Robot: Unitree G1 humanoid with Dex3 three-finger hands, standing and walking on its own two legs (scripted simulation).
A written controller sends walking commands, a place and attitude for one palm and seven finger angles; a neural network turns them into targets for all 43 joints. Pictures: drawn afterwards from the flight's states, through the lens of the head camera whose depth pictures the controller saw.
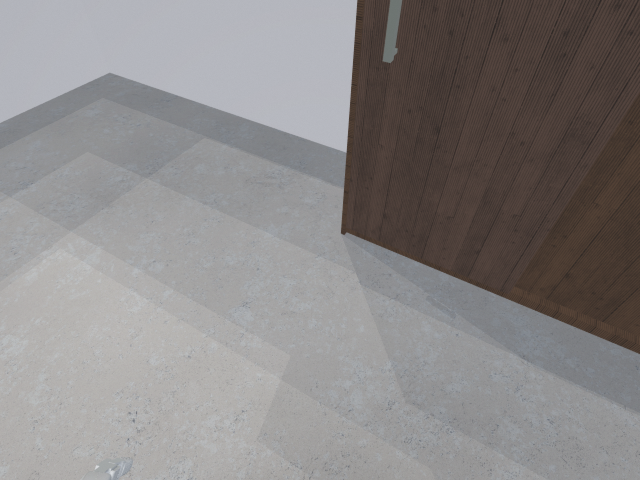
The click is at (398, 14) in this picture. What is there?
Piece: wardrobe's sliding door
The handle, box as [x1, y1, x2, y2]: [383, 0, 401, 62]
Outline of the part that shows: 401,0 390,0 383,60 390,62 393,59 393,55 396,53 397,48 394,47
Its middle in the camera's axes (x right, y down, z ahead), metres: +0.19 -0.58 +0.97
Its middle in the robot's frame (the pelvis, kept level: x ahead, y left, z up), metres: +1.14 -0.14 +0.16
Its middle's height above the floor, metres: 0.93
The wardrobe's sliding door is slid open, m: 0.00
